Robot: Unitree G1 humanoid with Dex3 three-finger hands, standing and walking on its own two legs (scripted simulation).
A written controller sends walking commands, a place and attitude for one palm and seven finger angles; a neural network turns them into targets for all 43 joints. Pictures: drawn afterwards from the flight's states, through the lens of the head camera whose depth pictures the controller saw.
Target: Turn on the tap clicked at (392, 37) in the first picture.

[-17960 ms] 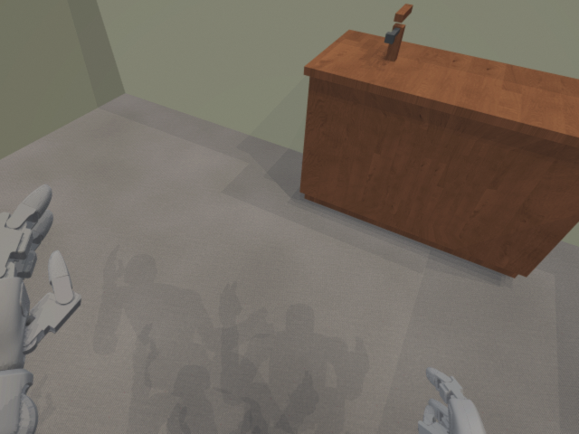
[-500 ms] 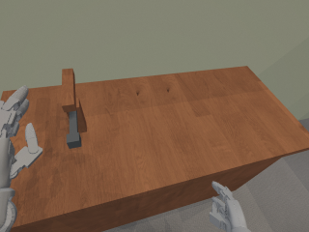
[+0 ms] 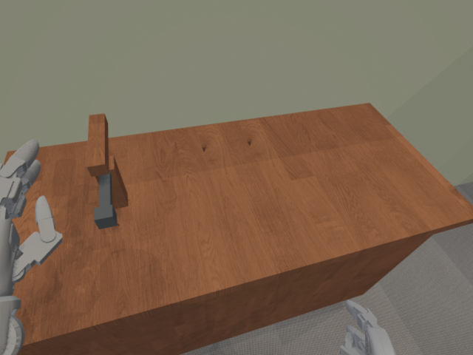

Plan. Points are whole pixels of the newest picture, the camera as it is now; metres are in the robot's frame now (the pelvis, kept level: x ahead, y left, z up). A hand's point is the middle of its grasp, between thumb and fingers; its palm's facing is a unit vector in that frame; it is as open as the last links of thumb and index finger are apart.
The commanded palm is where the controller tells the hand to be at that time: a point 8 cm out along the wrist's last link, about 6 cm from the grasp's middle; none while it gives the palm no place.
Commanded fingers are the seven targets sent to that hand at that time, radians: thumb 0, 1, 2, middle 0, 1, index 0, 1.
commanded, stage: look again from close up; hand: left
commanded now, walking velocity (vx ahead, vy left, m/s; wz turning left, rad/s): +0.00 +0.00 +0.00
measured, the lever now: (105, 216) +0.31 +0.24 +0.06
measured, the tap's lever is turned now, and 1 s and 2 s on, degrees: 0 0 0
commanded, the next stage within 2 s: shuffle to correct the standing spot in 0.04 s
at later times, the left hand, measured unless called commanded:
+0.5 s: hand (87, 239) +0.21 +0.20 +0.17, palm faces +0.32 -0.86 -0.41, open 7.4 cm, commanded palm +0.15 +0.24 +0.17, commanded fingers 0.00 0.90 0.90 -0.20 -0.30 -0.20 -0.30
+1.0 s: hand (118, 248) +0.20 +0.16 +0.17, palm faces +0.25 -0.81 -0.52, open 7.4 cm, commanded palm +0.14 +0.21 +0.17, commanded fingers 0.00 0.90 0.90 -0.20 -0.30 -0.20 -0.30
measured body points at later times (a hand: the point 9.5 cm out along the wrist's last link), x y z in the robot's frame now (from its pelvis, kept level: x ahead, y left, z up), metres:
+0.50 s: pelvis -0.01 -0.04 +0.00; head +0.03 -0.01 +0.44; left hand +0.19 +0.25 +0.19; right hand +0.18 -0.25 -0.07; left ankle +0.03 +0.08 -0.74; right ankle +0.01 -0.14 -0.74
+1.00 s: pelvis -0.03 -0.07 -0.01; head +0.04 -0.05 +0.43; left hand +0.18 +0.20 +0.20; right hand +0.15 -0.31 -0.09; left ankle +0.03 +0.08 -0.74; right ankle +0.01 -0.14 -0.74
